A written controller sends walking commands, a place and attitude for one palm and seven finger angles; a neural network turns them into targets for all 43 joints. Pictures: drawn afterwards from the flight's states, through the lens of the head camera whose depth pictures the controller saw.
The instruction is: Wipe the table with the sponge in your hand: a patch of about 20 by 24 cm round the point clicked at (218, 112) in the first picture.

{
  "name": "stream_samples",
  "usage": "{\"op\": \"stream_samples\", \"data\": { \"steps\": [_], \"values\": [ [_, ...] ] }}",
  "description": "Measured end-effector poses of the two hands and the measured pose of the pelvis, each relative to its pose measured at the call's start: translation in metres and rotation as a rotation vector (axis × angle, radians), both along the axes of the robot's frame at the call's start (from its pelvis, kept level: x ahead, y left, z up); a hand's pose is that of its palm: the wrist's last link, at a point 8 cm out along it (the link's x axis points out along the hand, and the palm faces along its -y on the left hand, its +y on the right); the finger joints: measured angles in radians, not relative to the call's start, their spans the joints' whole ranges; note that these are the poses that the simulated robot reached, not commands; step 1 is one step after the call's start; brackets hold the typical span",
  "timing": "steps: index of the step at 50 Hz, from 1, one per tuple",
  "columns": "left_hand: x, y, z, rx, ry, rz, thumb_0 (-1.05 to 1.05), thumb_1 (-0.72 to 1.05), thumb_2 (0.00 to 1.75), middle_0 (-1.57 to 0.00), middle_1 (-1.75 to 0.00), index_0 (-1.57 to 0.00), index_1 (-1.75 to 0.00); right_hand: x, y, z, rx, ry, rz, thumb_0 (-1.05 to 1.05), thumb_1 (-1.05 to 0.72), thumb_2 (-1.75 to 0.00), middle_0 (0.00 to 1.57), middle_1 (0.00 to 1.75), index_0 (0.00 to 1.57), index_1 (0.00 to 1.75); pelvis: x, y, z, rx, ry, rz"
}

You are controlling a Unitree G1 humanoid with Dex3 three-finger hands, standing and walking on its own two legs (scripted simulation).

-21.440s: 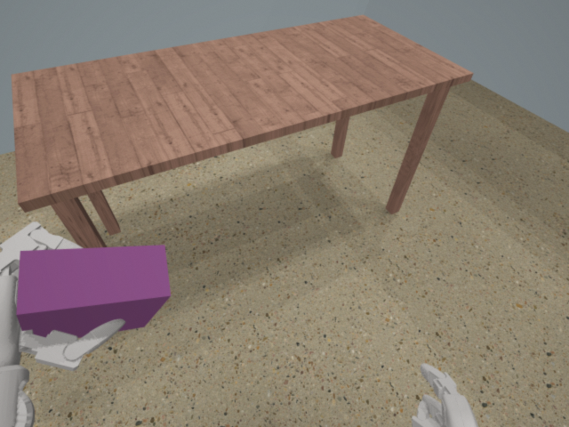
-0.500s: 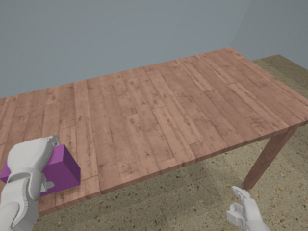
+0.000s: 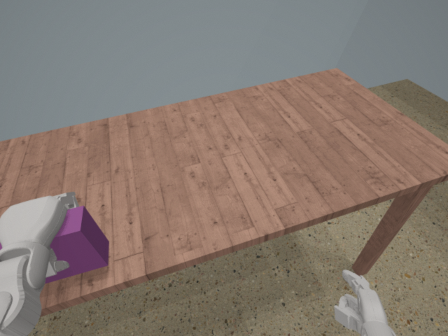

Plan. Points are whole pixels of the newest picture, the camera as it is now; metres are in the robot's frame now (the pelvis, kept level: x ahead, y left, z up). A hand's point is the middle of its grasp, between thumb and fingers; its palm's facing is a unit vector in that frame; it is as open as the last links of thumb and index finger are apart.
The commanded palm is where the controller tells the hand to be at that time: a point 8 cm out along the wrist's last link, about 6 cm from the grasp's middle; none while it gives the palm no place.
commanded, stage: lower the sponge onto the table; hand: left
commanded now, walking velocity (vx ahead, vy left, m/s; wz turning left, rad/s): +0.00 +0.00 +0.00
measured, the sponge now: (61, 253) +0.21 +0.35 +0.03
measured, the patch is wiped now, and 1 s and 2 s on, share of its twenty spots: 0.00 0.00 0.10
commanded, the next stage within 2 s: wipe forward along the first lane in 1.46 s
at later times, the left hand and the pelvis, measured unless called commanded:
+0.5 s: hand (55, 231) +0.23 +0.35 +0.08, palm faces -0.01 -0.05 -1.00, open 9.8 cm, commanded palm +0.21 +0.33 +0.14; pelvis +0.00 +0.01 +0.00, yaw +0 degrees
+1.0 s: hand (60, 246) +0.22 +0.35 +0.05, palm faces -0.09 -0.08 -0.99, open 9.8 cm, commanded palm +0.20 +0.34 +0.11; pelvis +0.01 +0.00 +0.00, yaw +0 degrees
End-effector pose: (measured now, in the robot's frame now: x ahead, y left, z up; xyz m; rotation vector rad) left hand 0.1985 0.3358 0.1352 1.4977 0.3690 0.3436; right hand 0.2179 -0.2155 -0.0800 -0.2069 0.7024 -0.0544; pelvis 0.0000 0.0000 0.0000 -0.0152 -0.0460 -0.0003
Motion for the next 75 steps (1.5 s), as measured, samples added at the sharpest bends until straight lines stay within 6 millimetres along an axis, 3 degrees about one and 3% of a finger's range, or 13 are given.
{"op": "stream_samples", "data": {
  "steps": [7,17,24,35,43,49,54,60,75],
  "values": [
    [0.004,0.008,-0.003,-0.004,0.021,0.053,0.00,-0.47,1.03,-0.76,-1.35,-0.77,-1.35,-0.005,0.005,-0.004,0.017,0.019,-0.005,0.01,-0.90,-0.90,0.20,0.30,0.20,0.30,-0.002,0.003,0.000,0.002,0.007,0.002],
    [0.012,-0.006,-0.008,-0.014,0.020,-0.021,0.00,-0.47,1.03,-0.76,-1.35,-0.77,-1.35,-0.006,0.012,-0.003,0.016,0.021,0.004,0.01,-0.90,-0.90,0.20,0.30,0.20,0.30,-0.001,0.008,0.001,0.002,0.009,0.000],
    [0.013,0.005,-0.004,-0.005,-0.003,0.045,0.00,-0.47,1.03,-0.76,-1.35,-0.77,-1.35,-0.001,0.014,-0.002,0.026,0.023,0.008,0.01,-0.90,-0.90,0.20,0.30,0.20,0.30,0.002,0.008,0.001,0.001,0.012,-0.002],
    [0.011,-0.006,-0.030,-0.039,0.086,0.006,0.00,-0.47,1.03,-0.76,-1.35,-0.77,-1.35,0.008,0.012,-0.002,0.006,0.022,0.022,0.01,-0.90,-0.90,0.20,0.30,0.20,0.30,0.006,0.008,0.000,0.000,0.023,0.004],
    [0.014,-0.003,-0.019,-0.002,0.006,0.023,0.00,-0.47,1.03,-0.76,-1.35,-0.77,-1.35,0.008,0.009,-0.003,0.019,0.031,0.009,0.01,-0.90,-0.90,0.20,0.30,0.20,0.30,0.011,0.004,0.000,0.000,0.033,-0.004],
    [0.008,0.007,-0.030,-0.027,0.071,0.102,0.00,-0.47,1.03,-0.76,-1.36,-0.77,-1.35,0.006,0.001,-0.005,0.022,0.043,-0.005,0.01,-0.90,-0.90,0.20,0.30,0.20,0.30,0.013,0.003,0.000,0.002,0.038,-0.002],
    [0.001,0.001,-0.042,-0.045,0.115,0.061,0.00,-0.47,1.03,-0.76,-1.36,-0.77,-1.35,0.004,-0.004,-0.006,-0.003,0.044,-0.008,0.01,-0.90,-0.90,0.20,0.30,0.20,0.30,0.012,0.003,-0.001,-0.001,0.039,0.002],
    [0.003,-0.009,-0.039,-0.015,0.054,-0.009,0.00,-0.47,1.03,-0.76,-1.35,-0.77,-1.35,0.001,-0.005,-0.008,-0.011,0.041,-0.010,0.01,-0.90,-0.90,0.20,0.30,0.20,0.30,0.010,0.002,-0.003,-0.003,0.041,0.002],
    [0.011,-0.006,-0.044,-0.006,0.058,0.056,0.00,-0.46,1.03,-0.75,-1.36,-0.76,-1.35,-0.010,-0.004,-0.013,0.025,0.054,-0.029,0.01,-0.90,-0.90,0.20,0.30,0.20,0.30,0.005,0.001,-0.004,0.001,0.053,0.002]
  ]
}}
